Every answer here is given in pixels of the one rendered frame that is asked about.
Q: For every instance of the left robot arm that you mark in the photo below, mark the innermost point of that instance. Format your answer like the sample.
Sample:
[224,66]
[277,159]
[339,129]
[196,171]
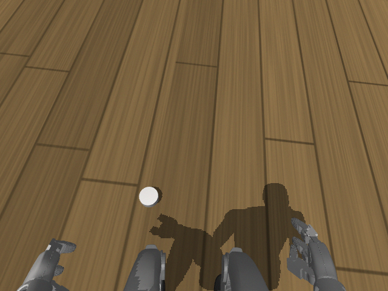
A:
[36,285]

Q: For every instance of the tin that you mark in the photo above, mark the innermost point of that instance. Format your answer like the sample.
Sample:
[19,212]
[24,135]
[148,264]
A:
[149,197]

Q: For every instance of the right robot arm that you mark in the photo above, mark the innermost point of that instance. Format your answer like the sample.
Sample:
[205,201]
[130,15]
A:
[328,284]

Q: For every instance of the right robot hand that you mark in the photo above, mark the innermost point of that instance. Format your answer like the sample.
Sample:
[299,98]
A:
[316,262]

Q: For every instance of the left robot hand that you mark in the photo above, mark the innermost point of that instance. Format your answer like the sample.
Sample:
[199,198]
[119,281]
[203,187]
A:
[46,265]

